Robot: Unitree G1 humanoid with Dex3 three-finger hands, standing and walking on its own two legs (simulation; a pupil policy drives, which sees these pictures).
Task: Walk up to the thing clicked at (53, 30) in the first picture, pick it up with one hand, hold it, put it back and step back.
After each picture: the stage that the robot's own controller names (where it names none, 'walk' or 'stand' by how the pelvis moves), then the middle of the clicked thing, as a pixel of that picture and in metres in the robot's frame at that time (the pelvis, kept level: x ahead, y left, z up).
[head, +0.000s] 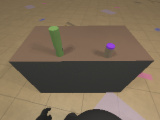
stand; (57, 43) +0.55 +0.30 +0.12
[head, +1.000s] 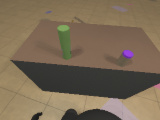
walk; (65, 44) +0.48 +0.21 +0.13
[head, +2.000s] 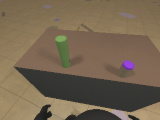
stand; (64, 53) +0.43 +0.22 +0.12
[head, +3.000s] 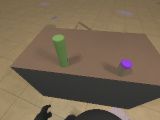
stand; (61, 53) +0.43 +0.23 +0.12
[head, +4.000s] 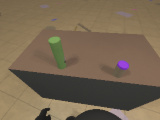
stand; (58, 54) +0.42 +0.24 +0.12
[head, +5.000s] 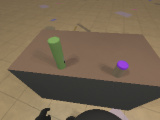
stand; (58, 55) +0.42 +0.25 +0.12
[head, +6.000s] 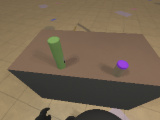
rise first; (58, 55) +0.42 +0.25 +0.12
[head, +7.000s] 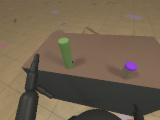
rise first; (66, 55) +0.43 +0.22 +0.12
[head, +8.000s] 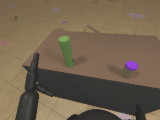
go down; (67, 53) +0.44 +0.22 +0.12
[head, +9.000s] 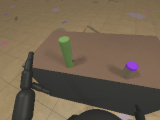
go down; (67, 54) +0.43 +0.22 +0.12
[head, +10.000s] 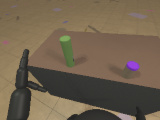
go down; (68, 53) +0.44 +0.22 +0.12
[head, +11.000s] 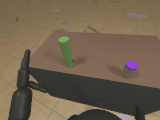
go down; (67, 54) +0.44 +0.23 +0.12
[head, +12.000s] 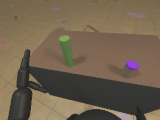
go down; (67, 53) +0.44 +0.23 +0.12
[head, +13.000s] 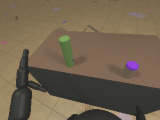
go down; (67, 53) +0.44 +0.22 +0.12
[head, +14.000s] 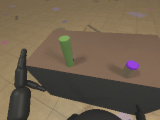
go down; (67, 53) +0.44 +0.22 +0.12
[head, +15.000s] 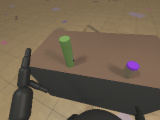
go down; (67, 53) +0.43 +0.22 +0.12
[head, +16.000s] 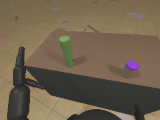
go down; (67, 53) +0.44 +0.22 +0.12
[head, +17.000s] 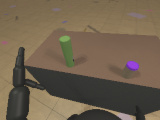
go down; (68, 53) +0.44 +0.22 +0.12
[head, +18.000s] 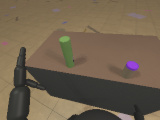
go down; (67, 53) +0.44 +0.22 +0.12
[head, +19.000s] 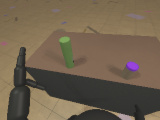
go down; (67, 54) +0.43 +0.22 +0.12
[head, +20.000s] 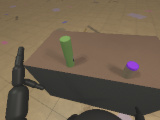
go down; (68, 53) +0.44 +0.22 +0.12
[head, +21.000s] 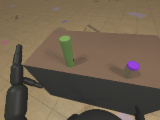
go down; (68, 53) +0.44 +0.22 +0.12
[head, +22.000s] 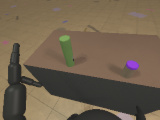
go down; (67, 53) +0.44 +0.23 +0.12
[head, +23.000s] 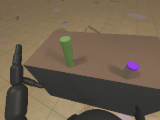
go down; (68, 53) +0.44 +0.22 +0.12
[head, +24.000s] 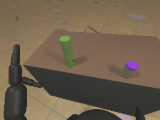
go down; (68, 53) +0.44 +0.22 +0.12
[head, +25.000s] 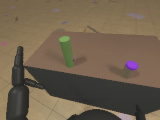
go down; (67, 53) +0.44 +0.22 +0.12
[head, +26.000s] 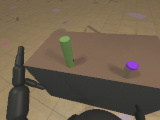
go down; (68, 53) +0.44 +0.22 +0.12
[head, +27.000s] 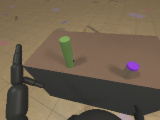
go down; (67, 54) +0.43 +0.22 +0.12
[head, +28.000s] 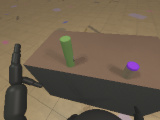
go down; (68, 53) +0.44 +0.22 +0.12
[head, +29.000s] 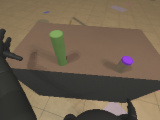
go down; (60, 50) +0.44 +0.20 +0.13
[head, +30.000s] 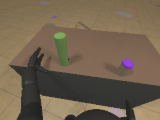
close in; (62, 51) +0.44 +0.21 +0.13
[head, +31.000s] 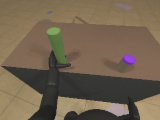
close; (58, 49) +0.43 +0.21 +0.15
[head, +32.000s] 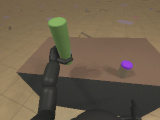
lift; (63, 45) +0.33 +0.16 +0.30
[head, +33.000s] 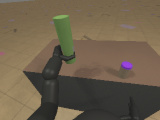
lift; (66, 42) +0.35 +0.15 +0.31
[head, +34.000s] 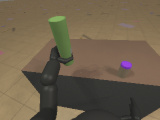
hold; (63, 44) +0.33 +0.16 +0.31
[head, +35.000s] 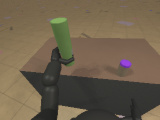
crouch; (64, 45) +0.34 +0.16 +0.30
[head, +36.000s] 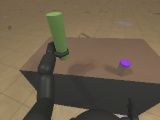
crouch; (59, 39) +0.38 +0.19 +0.31
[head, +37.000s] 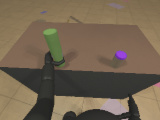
lower; (56, 50) +0.43 +0.21 +0.14
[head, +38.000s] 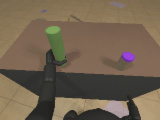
lower; (58, 49) +0.42 +0.20 +0.16
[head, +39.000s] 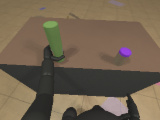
lower; (56, 44) +0.45 +0.21 +0.17
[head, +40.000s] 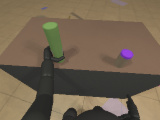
lower; (55, 45) +0.44 +0.21 +0.16
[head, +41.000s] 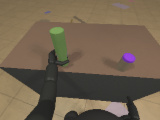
draw back; (61, 49) +0.42 +0.19 +0.16
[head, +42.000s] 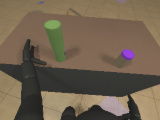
sink last; (57, 45) +0.43 +0.19 +0.16
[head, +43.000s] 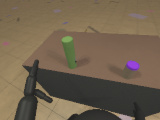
sink last; (70, 54) +0.43 +0.19 +0.13
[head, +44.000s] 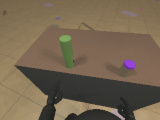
stand; (67, 53) +0.42 +0.19 +0.12
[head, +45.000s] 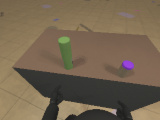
stand; (66, 55) +0.42 +0.19 +0.12
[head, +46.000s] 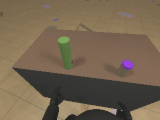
stand; (66, 55) +0.42 +0.20 +0.12
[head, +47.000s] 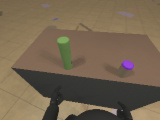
stand; (66, 55) +0.41 +0.20 +0.12
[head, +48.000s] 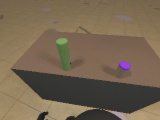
walk; (64, 56) +0.41 +0.20 +0.12
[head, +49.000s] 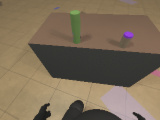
walk; (76, 29) +0.65 +0.18 +0.14
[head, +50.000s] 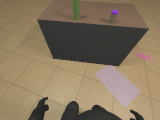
walk; (76, 7) +1.02 +0.22 +0.14
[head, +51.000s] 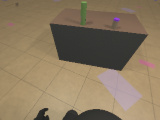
stand; (83, 14) +1.13 +0.17 +0.13
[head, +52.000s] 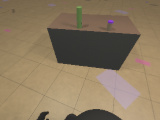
stand; (79, 18) +1.14 +0.19 +0.12
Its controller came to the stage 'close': yes
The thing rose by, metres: 0.23
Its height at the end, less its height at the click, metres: +0.00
